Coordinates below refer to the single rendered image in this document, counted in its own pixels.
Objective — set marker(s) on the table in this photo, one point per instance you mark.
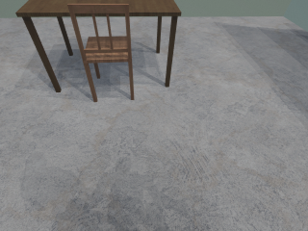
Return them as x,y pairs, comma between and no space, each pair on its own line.
59,9

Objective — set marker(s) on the chair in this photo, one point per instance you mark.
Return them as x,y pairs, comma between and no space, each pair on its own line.
103,49

